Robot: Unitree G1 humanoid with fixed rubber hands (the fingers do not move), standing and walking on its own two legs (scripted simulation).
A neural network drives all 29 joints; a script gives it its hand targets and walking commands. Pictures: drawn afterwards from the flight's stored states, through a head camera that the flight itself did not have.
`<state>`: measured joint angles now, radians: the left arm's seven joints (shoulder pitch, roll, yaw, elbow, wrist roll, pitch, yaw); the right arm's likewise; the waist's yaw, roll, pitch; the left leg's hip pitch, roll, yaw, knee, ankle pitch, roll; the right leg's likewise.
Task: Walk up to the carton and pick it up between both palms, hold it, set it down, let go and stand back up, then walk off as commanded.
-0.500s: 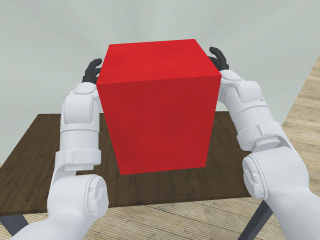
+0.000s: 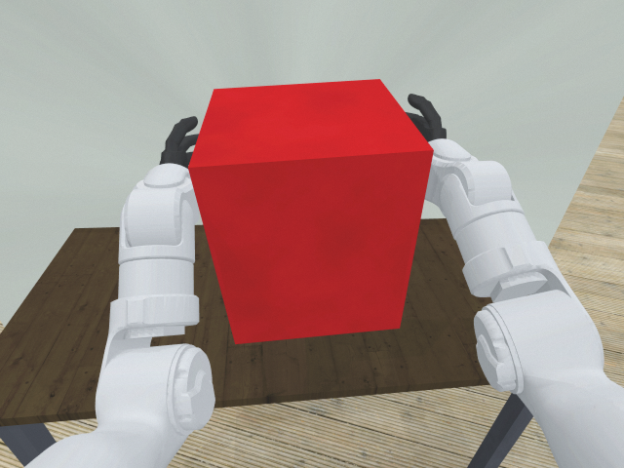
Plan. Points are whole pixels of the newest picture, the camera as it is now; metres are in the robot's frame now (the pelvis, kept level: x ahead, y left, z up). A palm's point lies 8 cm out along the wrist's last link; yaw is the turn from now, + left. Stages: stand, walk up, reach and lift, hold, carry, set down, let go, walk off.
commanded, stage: hold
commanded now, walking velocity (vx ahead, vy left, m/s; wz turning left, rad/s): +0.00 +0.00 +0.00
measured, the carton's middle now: (308, 210) +0.36 +0.00 +0.23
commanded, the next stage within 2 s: none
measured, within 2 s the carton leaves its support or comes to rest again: neither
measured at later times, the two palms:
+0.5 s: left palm (173, 176) +0.37 +0.16 +0.27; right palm (424, 151) +0.37 -0.14 +0.30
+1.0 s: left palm (175, 178) +0.36 +0.16 +0.27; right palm (426, 152) +0.37 -0.14 +0.30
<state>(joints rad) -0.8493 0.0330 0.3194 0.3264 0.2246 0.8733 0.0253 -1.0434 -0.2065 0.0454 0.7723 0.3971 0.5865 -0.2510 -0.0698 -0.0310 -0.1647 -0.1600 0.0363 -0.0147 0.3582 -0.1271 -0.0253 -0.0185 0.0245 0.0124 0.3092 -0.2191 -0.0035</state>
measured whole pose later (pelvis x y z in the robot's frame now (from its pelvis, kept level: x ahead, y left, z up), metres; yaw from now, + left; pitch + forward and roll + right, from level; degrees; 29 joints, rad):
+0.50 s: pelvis +0.00 +0.00 +0.00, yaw +0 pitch -3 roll -1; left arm -0.87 0.05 0.31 0.37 0.23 0.86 0.02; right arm -1.07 -0.21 0.04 0.80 0.40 0.59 -0.26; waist -0.07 -0.03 -0.17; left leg -0.18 0.03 -0.02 0.36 -0.13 -0.02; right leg -0.03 0.02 0.01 0.30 -0.21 0.00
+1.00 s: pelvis +0.00 +0.00 +0.00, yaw +0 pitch -4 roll -1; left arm -0.86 0.04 0.32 0.34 0.22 0.87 0.03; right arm -1.06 -0.21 0.05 0.79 0.40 0.59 -0.25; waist -0.07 -0.03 -0.17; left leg -0.16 0.03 -0.02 0.36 -0.13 -0.03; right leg -0.02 0.03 0.02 0.30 -0.21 0.00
